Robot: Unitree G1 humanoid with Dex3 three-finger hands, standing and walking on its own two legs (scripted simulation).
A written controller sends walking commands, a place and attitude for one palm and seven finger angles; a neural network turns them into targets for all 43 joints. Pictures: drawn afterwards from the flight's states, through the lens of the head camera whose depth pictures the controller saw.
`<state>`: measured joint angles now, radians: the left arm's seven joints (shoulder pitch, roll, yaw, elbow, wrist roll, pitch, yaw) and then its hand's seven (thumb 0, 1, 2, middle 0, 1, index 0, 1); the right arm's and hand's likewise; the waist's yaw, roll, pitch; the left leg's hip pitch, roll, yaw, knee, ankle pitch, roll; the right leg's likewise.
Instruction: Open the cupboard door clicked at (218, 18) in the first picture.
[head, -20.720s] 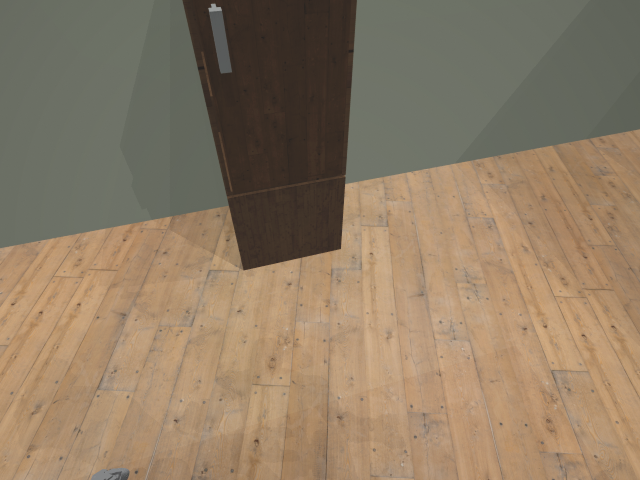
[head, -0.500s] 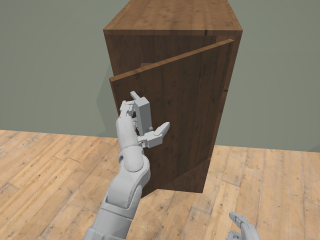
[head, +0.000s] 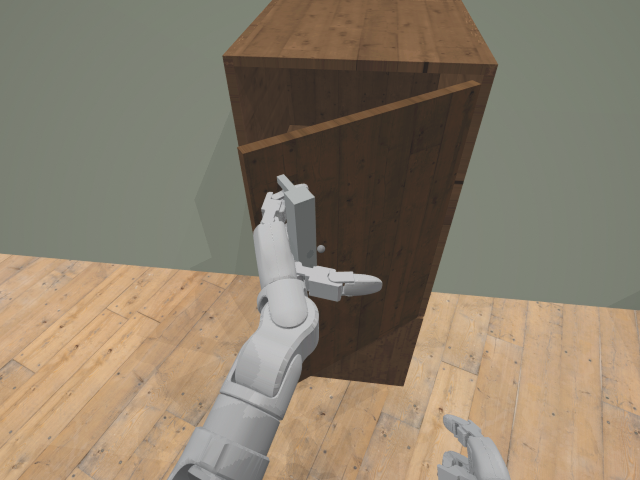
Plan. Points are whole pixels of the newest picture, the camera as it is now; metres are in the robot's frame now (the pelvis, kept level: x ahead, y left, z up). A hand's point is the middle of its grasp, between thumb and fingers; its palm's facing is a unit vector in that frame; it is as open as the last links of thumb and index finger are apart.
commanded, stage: slide the hand sideways off the handle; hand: left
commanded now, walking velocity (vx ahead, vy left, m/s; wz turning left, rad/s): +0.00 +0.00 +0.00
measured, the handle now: (294, 226) +0.39 +0.07 +0.14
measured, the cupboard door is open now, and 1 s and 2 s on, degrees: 37 42 42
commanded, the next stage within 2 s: draw the hand back to the body in 1.26 s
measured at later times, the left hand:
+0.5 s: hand (328, 285) +0.30 +0.02 +0.14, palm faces -0.13 -0.99 -0.02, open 16.2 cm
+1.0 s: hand (268, 312) +0.26 +0.08 +0.14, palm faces -0.06 -1.00 -0.04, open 16.2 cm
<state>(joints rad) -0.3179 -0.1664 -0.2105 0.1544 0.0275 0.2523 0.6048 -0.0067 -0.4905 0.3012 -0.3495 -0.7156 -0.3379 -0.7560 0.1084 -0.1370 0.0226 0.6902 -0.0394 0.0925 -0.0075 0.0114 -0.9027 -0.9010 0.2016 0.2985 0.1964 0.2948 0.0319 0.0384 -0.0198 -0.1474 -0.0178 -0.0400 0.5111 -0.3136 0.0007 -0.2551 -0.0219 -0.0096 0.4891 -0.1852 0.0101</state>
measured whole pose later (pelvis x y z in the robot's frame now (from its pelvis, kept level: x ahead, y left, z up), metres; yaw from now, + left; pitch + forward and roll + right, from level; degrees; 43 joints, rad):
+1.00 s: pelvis +0.02 -0.02 +0.00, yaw -1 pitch -3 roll +0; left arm 0.22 0.14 -0.06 -0.36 -0.14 0.18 -0.04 -0.01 -0.50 0.30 -0.22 -0.33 -0.18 -0.31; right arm 0.18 -0.21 0.06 0.53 0.02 -0.01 -0.04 0.01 -0.90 -0.90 0.20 0.30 0.20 0.29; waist 0.03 0.06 -0.03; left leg -0.12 0.02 -0.04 0.54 -0.36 -0.02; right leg -0.25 0.01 -0.01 0.55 -0.25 -0.02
